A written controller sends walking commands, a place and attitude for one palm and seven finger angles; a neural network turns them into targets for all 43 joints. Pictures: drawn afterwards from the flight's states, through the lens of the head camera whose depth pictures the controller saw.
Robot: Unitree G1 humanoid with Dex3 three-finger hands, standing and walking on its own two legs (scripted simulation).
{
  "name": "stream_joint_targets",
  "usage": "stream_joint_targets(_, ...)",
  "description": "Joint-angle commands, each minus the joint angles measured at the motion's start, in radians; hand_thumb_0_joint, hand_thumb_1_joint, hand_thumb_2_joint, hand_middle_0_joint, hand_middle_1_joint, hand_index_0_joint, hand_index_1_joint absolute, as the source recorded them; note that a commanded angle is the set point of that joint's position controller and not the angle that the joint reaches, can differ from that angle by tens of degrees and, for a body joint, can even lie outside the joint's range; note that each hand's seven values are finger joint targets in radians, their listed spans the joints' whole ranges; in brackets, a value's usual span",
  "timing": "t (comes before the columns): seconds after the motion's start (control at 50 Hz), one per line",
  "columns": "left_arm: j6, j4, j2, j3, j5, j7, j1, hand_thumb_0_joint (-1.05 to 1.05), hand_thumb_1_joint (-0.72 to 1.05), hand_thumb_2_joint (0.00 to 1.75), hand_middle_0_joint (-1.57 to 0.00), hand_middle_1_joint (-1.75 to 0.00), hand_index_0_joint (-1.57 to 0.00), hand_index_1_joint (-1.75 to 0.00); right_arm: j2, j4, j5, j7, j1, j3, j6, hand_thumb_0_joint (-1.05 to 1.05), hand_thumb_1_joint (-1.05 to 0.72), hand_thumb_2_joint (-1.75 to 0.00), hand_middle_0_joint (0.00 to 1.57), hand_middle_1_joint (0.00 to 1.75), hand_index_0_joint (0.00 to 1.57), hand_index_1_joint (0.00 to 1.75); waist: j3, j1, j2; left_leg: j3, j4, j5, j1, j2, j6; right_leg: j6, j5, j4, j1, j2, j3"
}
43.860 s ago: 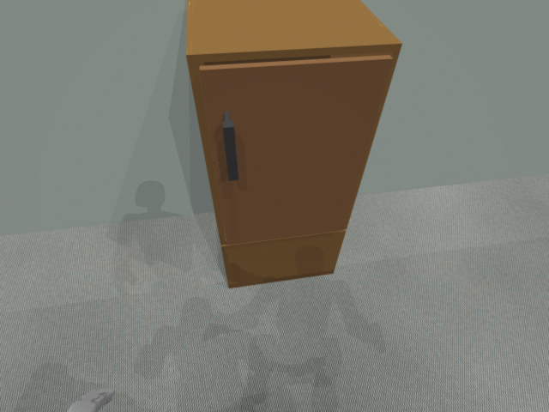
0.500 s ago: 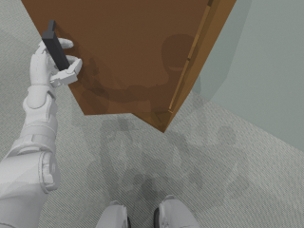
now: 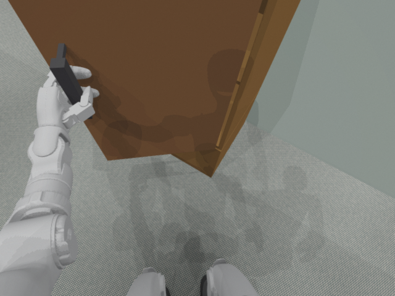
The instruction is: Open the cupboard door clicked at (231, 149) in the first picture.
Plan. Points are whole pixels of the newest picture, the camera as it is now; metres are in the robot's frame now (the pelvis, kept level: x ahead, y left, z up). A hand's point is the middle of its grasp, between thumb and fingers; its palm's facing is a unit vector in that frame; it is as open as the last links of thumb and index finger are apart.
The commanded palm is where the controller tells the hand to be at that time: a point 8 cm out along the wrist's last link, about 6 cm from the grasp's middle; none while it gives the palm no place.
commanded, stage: pull the door open along its arc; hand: left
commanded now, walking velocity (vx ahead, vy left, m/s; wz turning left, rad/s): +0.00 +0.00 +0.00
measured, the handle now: (75, 84) +0.53 +0.21 +0.06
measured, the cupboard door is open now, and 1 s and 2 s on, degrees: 40 82 81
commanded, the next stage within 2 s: open thumb and fingers to let go in 0.84 s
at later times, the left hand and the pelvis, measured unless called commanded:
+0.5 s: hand (121, 174) +0.33 +0.11 +0.06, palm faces +0.34 -0.94 +0.05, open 6.2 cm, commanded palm +0.27 +0.18 +0.06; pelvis +0.01 -0.02 +0.01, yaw +1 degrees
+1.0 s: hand (167, 208) +0.27 +0.04 +0.06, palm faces +0.42 -0.91 -0.02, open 6.2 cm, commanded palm +0.23 +0.09 +0.06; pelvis +0.00 -0.06 +0.01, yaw +5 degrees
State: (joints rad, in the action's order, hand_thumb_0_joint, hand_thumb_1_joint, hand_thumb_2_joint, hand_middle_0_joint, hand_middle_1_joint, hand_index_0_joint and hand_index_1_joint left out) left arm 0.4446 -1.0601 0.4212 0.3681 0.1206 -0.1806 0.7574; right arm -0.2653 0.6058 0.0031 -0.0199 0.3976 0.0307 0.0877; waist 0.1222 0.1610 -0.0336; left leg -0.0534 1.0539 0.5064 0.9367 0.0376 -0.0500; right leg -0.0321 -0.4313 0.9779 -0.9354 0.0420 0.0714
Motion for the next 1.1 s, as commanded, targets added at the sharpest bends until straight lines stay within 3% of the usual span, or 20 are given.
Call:
stream_joint_targets(0.0, 0.084, 0.336, 0.184, -0.002, 0.034, -0.022, 0.177, 0.00, 0.90, 0.90, -0.40, -1.35, -0.40, -1.35, -0.160, -0.100, -0.010, 0.003, 0.113, -0.075, -0.015, 0.00, -0.90, -0.90, 0.20, 0.30, 0.20, 0.30, 0.514, -0.067, -0.067, 0.083, -0.132, -0.569, -0.369, -0.015, 0.027, 0.011, 0.455, -0.091, 0.337, 0.015, -0.036)
stream_joint_targets(0.12, 0.068, 0.552, 0.075, -0.053, 0.077, -0.014, -0.207, 0.00, 0.90, 0.90, -0.40, -1.35, -0.40, -1.35, -0.142, -0.164, -0.027, -0.010, 0.058, -0.082, -0.030, 0.00, -0.90, -0.90, 0.20, 0.30, 0.20, 0.30, 0.457, -0.124, -0.033, 0.055, -0.176, -0.620, -0.367, -0.016, 0.021, 0.010, 0.516, -0.112, 0.428, 0.009, -0.038)
stream_joint_targets(0.18, 0.064, 0.685, 0.044, -0.058, 0.099, 0.000, -0.359, 0.00, 0.90, 0.90, -0.40, -1.35, -0.40, -1.35, -0.129, -0.185, -0.032, -0.011, 0.017, -0.083, -0.043, 0.00, -0.90, -0.90, 0.20, 0.30, 0.20, 0.30, 0.414, -0.139, -0.012, 0.038, -0.197, -0.595, -0.338, -0.022, 0.020, 0.014, 0.551, -0.122, 0.479, 0.002, -0.043)
stream_joint_targets(0.2, 0.061, 0.764, 0.000, 0.031, 0.155, 0.109, -0.392, 0.00, 0.90, 0.90, -0.40, -1.35, -0.40, -1.35, -0.101, -0.196, -0.028, -0.012, -0.017, -0.083, -0.056, 0.00, -0.90, -0.90, 0.20, 0.30, 0.20, 0.30, 0.408, -0.204, 0.003, 0.033, -0.211, -0.594, -0.323, -0.023, 0.033, 0.013, 0.539, -0.125, 0.488, 0.004, -0.026)
stream_joint_targets(0.24, 0.048, 0.805, -0.082, -0.021, 0.130, 0.228, -0.512, 0.00, 0.90, 0.90, -0.40, -1.35, -0.40, -1.35, -0.090, -0.198, -0.020, -0.021, -0.048, -0.076, -0.076, 0.00, -0.90, -0.90, 0.20, 0.30, 0.20, 0.30, 0.350, -0.194, -0.020, 0.035, -0.213, -0.573, -0.332, -0.025, 0.044, 0.012, 0.505, -0.120, 0.454, 0.001, -0.019)
stream_joint_targets(0.26, 0.044, 0.825, -0.100, -0.023, 0.114, 0.276, -0.562, 0.00, 0.90, 0.90, -0.40, -1.35, -0.40, -1.35, -0.084, -0.198, -0.013, -0.027, -0.060, -0.073, -0.080, 0.00, -0.90, -0.90, 0.20, 0.30, 0.20, 0.30, 0.321, -0.205, -0.022, 0.040, -0.216, -0.567, -0.321, -0.024, 0.052, 0.009, 0.485, -0.112, 0.440, -0.002, -0.012)
stream_joint_targets(0.32, 0.050, 0.920, -0.136, -0.070, 0.031, 0.404, -0.624, 0.00, 0.90, 0.90, -0.40, -1.35, -0.40, -1.35, -0.073, -0.203, 0.012, -0.035, -0.084, -0.076, -0.083, 0.00, -0.90, -0.90, 0.20, 0.30, 0.20, 0.30, 0.343, -0.204, 0.044, 0.040, -0.193, -0.559, -0.310, -0.026, 0.048, 0.006, 0.515, -0.088, 0.468, -0.010, -0.022)
stream_joint_targets(0.36, 0.047, 0.957, -0.200, -0.124, -0.012, 0.482, -0.615, 0.00, 0.90, 0.90, -0.40, -1.35, -0.40, -1.35, -0.059, -0.203, 0.023, -0.038, -0.112, -0.074, -0.083, 0.00, -0.90, -0.90, 0.20, 0.30, 0.20, 0.30, 0.322, -0.197, 0.029, 0.041, -0.189, -0.503, -0.305, -0.031, 0.052, 0.006, 0.485, -0.085, 0.449, -0.019, -0.027)
stream_joint_targets(0.42, 0.037, 0.979, -0.251, -0.178, -0.078, 0.588, -0.625, 0.00, 0.90, 0.90, -0.40, -1.35, -0.40, -1.35, -0.047, -0.203, 0.039, -0.033, -0.144, -0.071, -0.079, 0.00, -0.90, -0.90, 0.20, 0.30, 0.20, 0.30, 0.299, -0.192, 0.068, 0.047, -0.178, -0.419, -0.283, -0.039, 0.044, 0.005, 0.424, -0.096, 0.441, -0.023, -0.039)
stream_joint_targets(0.46, 0.021, 1.003, -0.317, -0.243, -0.115, 0.647, -0.645, 0.00, 0.90, 0.90, -0.40, -1.35, -0.40, -1.35, -0.036, -0.208, 0.043, -0.032, -0.168, -0.068, -0.078, 0.00, -0.90, -0.90, 0.20, 0.30, 0.20, 0.30, 0.307, -0.194, 0.034, 0.046, -0.177, -0.402, -0.291, -0.044, 0.046, 0.004, 0.408, -0.097, 0.437, -0.030, -0.041)
stream_joint_targets(0.52, -0.008, 1.006, -0.362, -0.303, -0.149, 0.699, -0.649, 0.00, 0.90, 0.90, -0.40, -1.35, -0.40, -1.35, -0.030, -0.202, 0.050, -0.026, -0.180, -0.066, -0.077, 0.00, -0.90, -0.90, 0.20, 0.30, 0.20, 0.30, 0.303, -0.175, 0.087, 0.051, -0.173, -0.348, -0.282, -0.048, 0.041, 0.007, 0.375, -0.125, 0.451, -0.034, -0.054)
stream_joint_targets(0.58, -0.029, 1.036, -0.406, -0.369, -0.177, 0.720, -0.664, 0.00, 0.90, 0.90, -0.40, -1.35, -0.40, -1.35, -0.023, -0.204, 0.052, -0.019, -0.199, -0.065, -0.080, 0.00, -0.90, -0.90, 0.20, 0.30, 0.20, 0.30, 0.291, -0.171, 0.056, 0.046, -0.178, -0.314, -0.290, -0.053, 0.041, 0.009, 0.359, -0.148, 0.465, -0.045, -0.070)
stream_joint_targets(0.72, -0.051, 1.081, -0.481, -0.479, -0.178, 0.699, -0.780, 0.00, 0.90, 0.90, -0.40, -1.35, -0.40, -1.35, -0.010, -0.207, 0.052, -0.002, -0.228, -0.058, -0.104, 0.00, -0.90, -0.90, 0.20, 0.30, 0.20, 0.30, 0.254, -0.149, 0.129, 0.056, -0.174, -0.271, -0.267, -0.055, 0.042, 0.035, 0.425, -0.208, 0.528, -0.083, -0.133)
stream_joint_targets(0.8, -0.045, 1.147, -0.547, -0.563, -0.184, 0.690, -0.879, 0.00, 0.90, 0.90, -0.40, -1.35, -0.40, -1.35, 0.000, -0.214, 0.055, -0.003, -0.239, -0.057, -0.132, 0.00, -0.90, -0.90, 0.20, 0.30, 0.20, 0.30, 0.255, -0.148, 0.124, 0.061, -0.173, -0.268, -0.270, -0.058, 0.046, 0.044, 0.476, -0.212, 0.545, -0.100, -0.147)
stream_joint_targets(0.86, -0.047, 1.193, -0.577, -0.616, -0.214, 0.693, -0.941, 0.00, 0.90, 0.90, -0.40, -1.35, -0.40, -1.35, 0.006, -0.219, 0.059, -0.005, -0.243, -0.055, -0.152, 0.00, -0.90, -0.90, 0.20, 0.30, 0.20, 0.30, 0.245, -0.146, 0.115, 0.069, -0.167, -0.264, -0.264, -0.059, 0.048, 0.040, 0.473, -0.209, 0.533, -0.106, -0.153)
stream_joint_targets(0.9, -0.044, 1.178, -0.548, -0.601, -0.239, 0.708, -0.864, 0.00, 0.90, 0.90, -0.40, -1.35, -0.40, -1.35, 0.003, -0.207, 0.064, 0.002, -0.245, -0.055, -0.160, 0.00, -0.90, -0.90, 0.20, 0.30, 0.20, 0.30, 0.211, -0.132, 0.127, 0.074, -0.149, -0.225, -0.235, -0.061, 0.047, 0.043, 0.394, -0.221, 0.488, -0.116, -0.175)
stream_joint_targets(0.92, -0.042, 1.156, -0.520, -0.588, -0.252, 0.718, -0.771, 0.00, 0.90, 0.90, -0.40, -1.35, -0.40, -1.35, 0.002, -0.190, 0.065, 0.008, -0.248, -0.052, -0.163, 0.00, -0.90, -0.90, 0.20, 0.30, 0.20, 0.30, 0.177, -0.111, 0.144, 0.080, -0.131, -0.195, -0.209, -0.061, 0.045, 0.044, 0.323, -0.234, 0.455, -0.120, -0.195)
stream_joint_targets(0.96, -0.027, 1.133, -0.501, -0.545, -0.240, 0.730, -0.761, 0.00, 0.76, 0.84, -0.39, -1.34, -0.39, -1.34, 0.009, -0.182, 0.063, 0.015, -0.266, -0.055, -0.172, 0.00, -0.90, -0.90, 0.20, 0.30, 0.20, 0.30, 0.189, -0.129, 0.142, 0.082, -0.117, -0.161, -0.182, -0.066, 0.048, 0.048, 0.246, -0.254, 0.463, -0.135, -0.232)
stream_joint_targets(1.0, -0.025, 1.121, -0.493, -0.529, -0.221, 0.731, -0.742, 0.00, 0.62, 0.78, -0.38, -1.32, -0.38, -1.32, 0.008, -0.175, 0.062, 0.019, -0.274, -0.055, -0.177, 0.00, -0.90, -0.90, 0.20, 0.30, 0.20, 0.30, 0.213, -0.131, 0.146, 0.081, -0.109, -0.144, -0.168, -0.069, 0.048, 0.054, 0.220, -0.266, 0.477, -0.145, -0.253)
stream_joint_targets(1.08, -0.035, 1.113, -0.506, -0.526, -0.191, 0.712, -0.764, 0.00, 0.34, 0.66, -0.36, -1.29, -0.36, -1.29, 0.007, -0.176, 0.052, 0.019, -0.271, -0.060, -0.171, 0.00, -0.90, -0.90, 0.20, 0.30, 0.20, 0.30, 0.257, -0.146, 0.145, 0.077, -0.125, -0.170, -0.183, -0.070, 0.050, 0.053, 0.290, -0.255, 0.530, -0.146, -0.245)
